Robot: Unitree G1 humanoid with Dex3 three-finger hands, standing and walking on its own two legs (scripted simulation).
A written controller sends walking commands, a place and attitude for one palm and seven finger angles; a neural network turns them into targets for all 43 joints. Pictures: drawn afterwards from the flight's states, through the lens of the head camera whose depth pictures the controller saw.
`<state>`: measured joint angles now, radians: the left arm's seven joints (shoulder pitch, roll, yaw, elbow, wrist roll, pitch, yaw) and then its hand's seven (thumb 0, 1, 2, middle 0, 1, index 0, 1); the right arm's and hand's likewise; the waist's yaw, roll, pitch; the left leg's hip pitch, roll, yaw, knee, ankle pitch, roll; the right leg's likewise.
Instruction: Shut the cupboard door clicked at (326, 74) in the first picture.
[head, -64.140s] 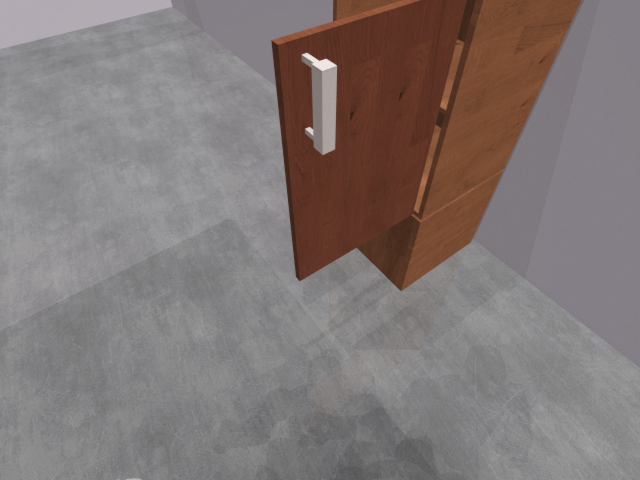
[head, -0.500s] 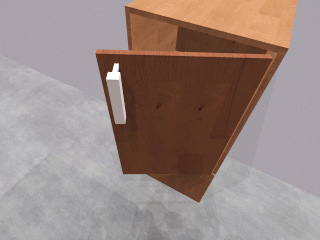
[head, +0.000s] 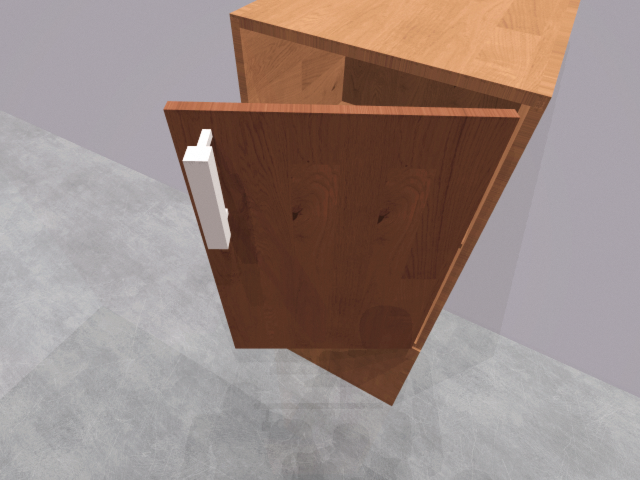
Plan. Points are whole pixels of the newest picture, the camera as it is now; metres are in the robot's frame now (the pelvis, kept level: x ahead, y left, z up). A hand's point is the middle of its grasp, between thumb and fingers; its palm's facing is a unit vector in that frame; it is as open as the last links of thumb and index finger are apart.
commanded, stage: look again from close up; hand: left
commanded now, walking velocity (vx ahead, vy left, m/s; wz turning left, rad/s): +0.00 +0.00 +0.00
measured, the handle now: (212, 190) +0.41 +0.17 +0.15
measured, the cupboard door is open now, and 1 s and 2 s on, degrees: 30 30 30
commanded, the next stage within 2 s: raise the hand and make a fist in 0.50 s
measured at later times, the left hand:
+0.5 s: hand out of the picture +0.02 +0.17 -0.17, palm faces +0.00 -0.98 -0.20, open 7.4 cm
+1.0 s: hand out of the picture +0.13 +0.16 -0.03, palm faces +0.10 -0.99 +0.00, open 6.3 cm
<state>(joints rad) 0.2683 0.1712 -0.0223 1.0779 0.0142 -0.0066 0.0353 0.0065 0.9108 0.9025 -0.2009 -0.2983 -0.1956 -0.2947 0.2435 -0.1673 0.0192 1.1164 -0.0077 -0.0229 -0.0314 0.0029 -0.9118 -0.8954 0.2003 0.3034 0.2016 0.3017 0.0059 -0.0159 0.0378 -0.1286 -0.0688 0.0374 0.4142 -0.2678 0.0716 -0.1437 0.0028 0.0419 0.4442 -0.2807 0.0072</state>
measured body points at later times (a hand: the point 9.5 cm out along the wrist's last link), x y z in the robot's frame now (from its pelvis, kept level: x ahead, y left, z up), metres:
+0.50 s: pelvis +0.00 -0.01 +0.00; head +0.01 -0.01 +0.45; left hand +0.02 +0.22 -0.16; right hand +0.02 -0.25 -0.15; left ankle -0.03 +0.07 -0.74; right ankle -0.03 -0.13 -0.74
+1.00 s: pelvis -0.05 -0.04 -0.07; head -0.03 -0.04 +0.38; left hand +0.12 +0.21 -0.03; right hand +0.18 -0.28 -0.11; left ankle -0.03 +0.07 -0.74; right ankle -0.02 -0.11 -0.74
